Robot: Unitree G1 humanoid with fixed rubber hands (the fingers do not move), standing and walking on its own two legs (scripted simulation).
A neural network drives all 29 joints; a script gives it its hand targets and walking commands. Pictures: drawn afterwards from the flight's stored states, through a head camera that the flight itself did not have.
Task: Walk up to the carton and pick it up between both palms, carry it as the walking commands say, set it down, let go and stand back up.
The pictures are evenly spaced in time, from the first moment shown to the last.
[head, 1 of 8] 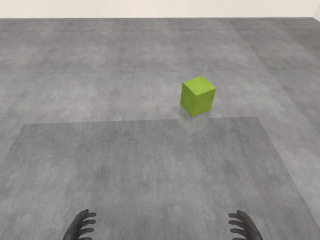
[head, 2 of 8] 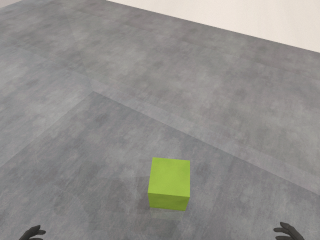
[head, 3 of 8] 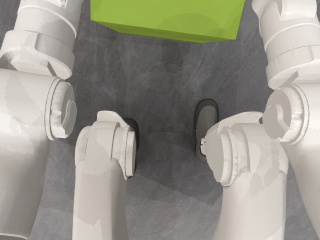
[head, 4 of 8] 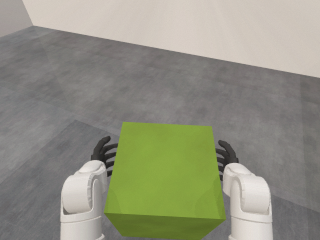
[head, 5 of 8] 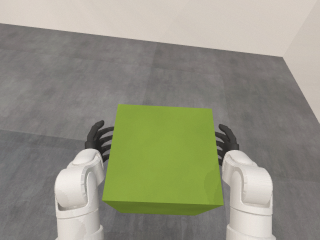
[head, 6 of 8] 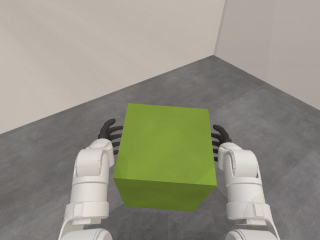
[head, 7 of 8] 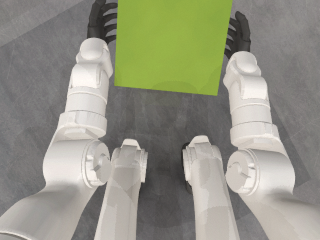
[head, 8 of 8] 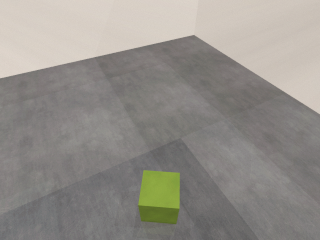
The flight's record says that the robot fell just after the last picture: no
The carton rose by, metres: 0.69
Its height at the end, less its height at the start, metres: +0.00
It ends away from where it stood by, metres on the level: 0.88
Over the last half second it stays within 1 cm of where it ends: yes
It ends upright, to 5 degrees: yes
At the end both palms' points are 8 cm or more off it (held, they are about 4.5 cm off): yes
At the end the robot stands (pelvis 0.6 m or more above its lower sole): yes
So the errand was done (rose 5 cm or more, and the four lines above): yes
